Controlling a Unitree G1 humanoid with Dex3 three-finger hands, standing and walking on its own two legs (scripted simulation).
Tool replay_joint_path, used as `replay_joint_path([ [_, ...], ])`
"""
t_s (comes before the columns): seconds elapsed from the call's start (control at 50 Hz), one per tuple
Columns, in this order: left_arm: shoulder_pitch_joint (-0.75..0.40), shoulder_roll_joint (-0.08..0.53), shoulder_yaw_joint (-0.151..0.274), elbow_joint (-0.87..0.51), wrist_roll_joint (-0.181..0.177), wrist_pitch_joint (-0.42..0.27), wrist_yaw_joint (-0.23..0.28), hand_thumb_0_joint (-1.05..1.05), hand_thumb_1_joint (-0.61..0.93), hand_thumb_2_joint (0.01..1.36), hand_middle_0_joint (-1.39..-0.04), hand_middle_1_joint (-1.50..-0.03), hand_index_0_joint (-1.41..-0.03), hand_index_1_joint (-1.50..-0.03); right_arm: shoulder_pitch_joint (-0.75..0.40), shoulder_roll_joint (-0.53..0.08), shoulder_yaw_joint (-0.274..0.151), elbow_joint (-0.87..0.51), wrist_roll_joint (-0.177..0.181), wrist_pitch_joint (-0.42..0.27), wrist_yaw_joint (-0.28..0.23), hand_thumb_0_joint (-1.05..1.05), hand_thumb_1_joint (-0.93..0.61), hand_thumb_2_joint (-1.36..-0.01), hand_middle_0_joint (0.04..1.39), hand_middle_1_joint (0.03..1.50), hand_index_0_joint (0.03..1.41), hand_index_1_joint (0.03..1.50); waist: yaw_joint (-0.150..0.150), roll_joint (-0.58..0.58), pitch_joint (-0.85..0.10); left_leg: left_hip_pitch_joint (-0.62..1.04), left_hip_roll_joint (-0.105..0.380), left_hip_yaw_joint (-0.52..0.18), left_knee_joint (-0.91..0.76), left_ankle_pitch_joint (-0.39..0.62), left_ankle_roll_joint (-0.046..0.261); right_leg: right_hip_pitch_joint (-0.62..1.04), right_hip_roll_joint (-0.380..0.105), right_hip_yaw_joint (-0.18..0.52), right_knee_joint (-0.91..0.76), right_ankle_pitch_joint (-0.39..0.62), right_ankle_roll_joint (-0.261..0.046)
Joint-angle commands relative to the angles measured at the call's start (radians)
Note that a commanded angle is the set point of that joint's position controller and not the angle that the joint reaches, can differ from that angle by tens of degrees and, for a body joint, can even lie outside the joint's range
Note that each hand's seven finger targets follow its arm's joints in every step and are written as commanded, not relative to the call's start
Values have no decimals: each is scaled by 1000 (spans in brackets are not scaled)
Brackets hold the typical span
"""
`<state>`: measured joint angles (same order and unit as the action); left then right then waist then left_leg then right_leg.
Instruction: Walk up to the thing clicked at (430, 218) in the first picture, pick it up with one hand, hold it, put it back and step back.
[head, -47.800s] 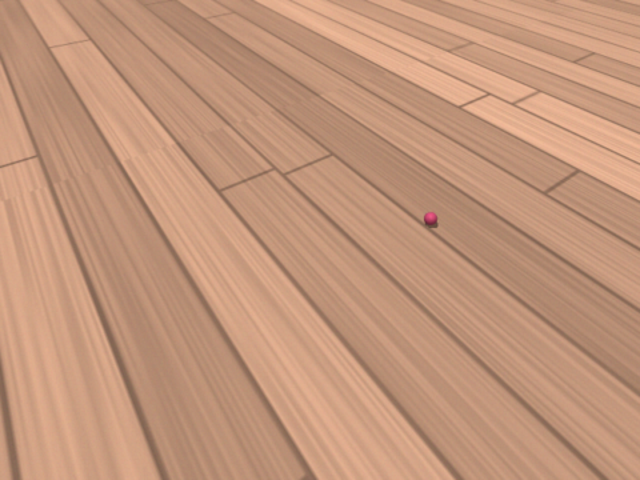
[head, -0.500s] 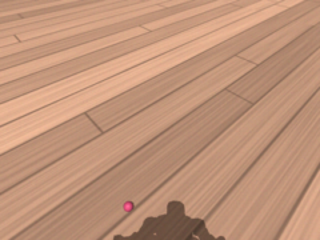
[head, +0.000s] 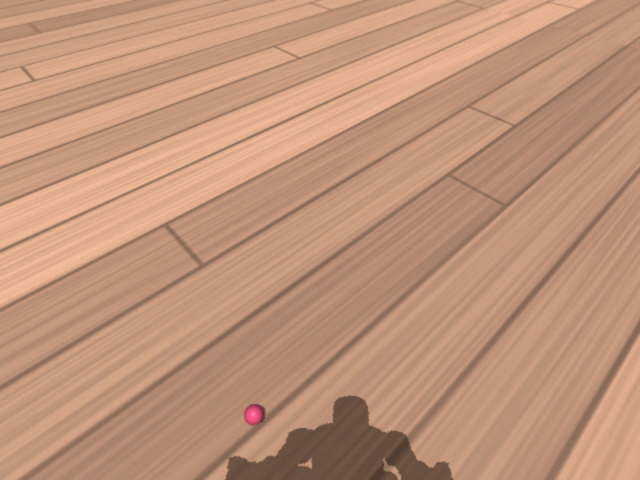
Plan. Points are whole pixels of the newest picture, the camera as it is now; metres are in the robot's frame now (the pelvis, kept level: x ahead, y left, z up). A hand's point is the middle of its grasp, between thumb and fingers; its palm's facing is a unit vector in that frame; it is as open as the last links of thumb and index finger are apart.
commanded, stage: stand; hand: left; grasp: from above
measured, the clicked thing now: (253, 414) +0.45 +0.23 -0.75
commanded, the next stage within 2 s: step back in 0.88 s
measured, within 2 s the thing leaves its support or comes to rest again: neither
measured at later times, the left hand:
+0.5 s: hand out of the picture +0.07 +0.25 -0.16, palm faces +0.00 -0.94 -0.34, open 7.4 cm
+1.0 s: hand out of the picture +0.07 +0.26 -0.16, palm faces +0.02 -0.93 -0.36, open 7.4 cm
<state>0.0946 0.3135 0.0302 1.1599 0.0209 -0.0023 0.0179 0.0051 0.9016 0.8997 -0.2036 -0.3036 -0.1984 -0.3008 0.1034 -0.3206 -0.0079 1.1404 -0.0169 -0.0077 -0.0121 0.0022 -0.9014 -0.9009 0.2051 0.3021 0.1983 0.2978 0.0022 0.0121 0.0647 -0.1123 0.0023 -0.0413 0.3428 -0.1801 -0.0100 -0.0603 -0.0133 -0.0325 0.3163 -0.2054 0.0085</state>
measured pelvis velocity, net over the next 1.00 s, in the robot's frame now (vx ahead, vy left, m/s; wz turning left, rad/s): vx -0.01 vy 0.00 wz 0.01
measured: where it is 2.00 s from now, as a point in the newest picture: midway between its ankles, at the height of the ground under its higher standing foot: outside the picture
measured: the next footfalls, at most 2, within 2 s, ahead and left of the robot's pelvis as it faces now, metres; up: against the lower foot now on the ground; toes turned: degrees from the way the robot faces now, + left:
right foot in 1.62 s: -0.09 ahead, -0.08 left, +0.00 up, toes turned -1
left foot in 2.00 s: -0.17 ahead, +0.17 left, +0.00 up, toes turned -3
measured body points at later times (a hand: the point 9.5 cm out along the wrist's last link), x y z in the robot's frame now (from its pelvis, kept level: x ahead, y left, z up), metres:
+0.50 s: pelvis +0.00 +0.00 +0.00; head +0.01 +0.00 +0.45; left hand +0.07 +0.30 -0.13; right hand +0.07 -0.30 -0.14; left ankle +0.01 +0.13 -0.75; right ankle -0.02 -0.12 -0.75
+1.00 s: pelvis -0.01 +0.00 -0.01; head +0.03 +0.00 +0.44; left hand +0.07 +0.31 -0.14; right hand +0.07 -0.31 -0.14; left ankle +0.01 +0.13 -0.75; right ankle -0.02 -0.12 -0.75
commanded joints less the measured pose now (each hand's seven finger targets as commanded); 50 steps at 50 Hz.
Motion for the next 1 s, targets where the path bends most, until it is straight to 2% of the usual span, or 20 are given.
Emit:
replay_joint_path([
  [0.0, -30, 199, 36, -54, -4, -22, 10, 0, 900, 900, -200, -300, -200, -301, -38, -195, -34, -51, 2, -18, -16, 0, -900, -900, 200, 300, 200, 300, 4, -5, -81, 19, 112, -80, -35, 222, 35, 12, -117, 85, -51, 191, -16],
  [0.08, -38, 203, 37, -57, -6, -23, 8, 0, 900, 900, -200, -300, -200, -301, -28, -191, -29, -48, 1, -20, -14, 0, -900, -900, 200, 300, 200, 300, 0, -3, -74, 5, 111, -80, -48, 198, 33, 16, -119, 89, -50, 178, -18],
  [0.16, -33, 208, 37, -62, -4, -22, 7, 0, 900, 900, -200, -300, -200, -301, -41, -200, -32, -54, 1, -22, -15, 0, -900, -900, 200, 300, 200, 300, 6, 2, -79, 20, 117, -83, -49, 227, 32, 8, -117, 83, -47, 172, -22],
  [0.34, -27, 211, 34, -60, -5, -24, 4, 0, 900, 900, -200, -300, -200, -301, -38, -203, -33, -51, 4, -20, -11, 0, -900, -900, 200, 300, 200, 300, 2, -8, -69, 10, 115, -87, -56, 175, 33, 3, -117, 84, -59, 125, -22],
  [0.46, -21, 213, 33, -66, -5, -24, 1, 0, 900, 900, -200, -300, -200, -300, -41, -210, -32, -54, 3, -22, -10, 0, -900, -900, 200, 300, 200, 300, 4, 11, -72, -1, 113, -86, -59, 155, 33, 4, -120, 89, -58, 133, -25],
  [0.52, -32, 215, 32, -67, -6, -25, 1, 0, 900, 900, -200, -300, -200, -300, -36, -207, -31, -53, 3, -21, -8, 0, -900, -900, 200, 300, 200, 300, 0, -5, -59, -4, 113, -92, -64, 140, 28, -10, -115, 87, -63, 93, -24],
  [0.64, -23, 224, 31, -74, -7, -29, 1, 0, 900, 900, -200, -300, -200, -300, -28, -213, -30, -53, 4, -22, -7, 0, -900, -900, 200, 300, 200, 300, 0, -3, -84, 14, 116, -84, -51, 195, 32, 5, -123, 91, -55, 161, -27],
  [0.84, -11, 226, 30, -74, -8, -29, 0, 0, 900, 900, -200, -300, -200, -300, -27, -218, -26, -55, 3, -22, -7, 0, -900, -900, 200, 300, 200, 300, 3, -6, -79, 8, 116, -85, -51, 182, 33, 4, -124, 90, -56, 156, -26],
  [0.86, -11, 299, 77, -93, -25, -20, 5, 0, 900, 900, -200, -300, -200, -300, -62, -265, -47, -83, 8, -3, 0, 0, -900, -900, 200, 300, 200, 300, 1, -26, 37, -84, 89, -82, 57, 320, 57, -68, -111, 96, 29, 311, -36],
  [0.92, 10, 286, 88, -137, -30, -13, 12, 0, 900, 900, -200, -300, -200, -300, -14, -235, -50, -113, 21, 8, 2, 0, -900, -900, 200, 300, 200, 300, -7, -46, -61, -79, 62, -38, 175, 348, 63, -24, -145, 107, 73, 416, -93],
  [0.96, -10, 293, 95, -172, -26, -6, 11, 0, 900, 900, -200, -300, -200, -300, -6, -227, -60, -137, 21, 20, 5, 0, -900, -900, 200, 300, 200, 300, -14, -75, -101, -88, 16, -10, 277, 247, 55, -50, -203, 156, 63, 424, -149],
  [0.98, -41, 303, 98, -196, -21, -2, 12, 0, 900, 900, -200, -300, -200, -300, 7, -230, -66, -147, 20, 29, 6, 0, -900, -900, 200, 300, 200, 300, -18, -118, -106, -111, -22, 10, 363, 94, 48, -70, -253, 197, 47, 410, -187],
])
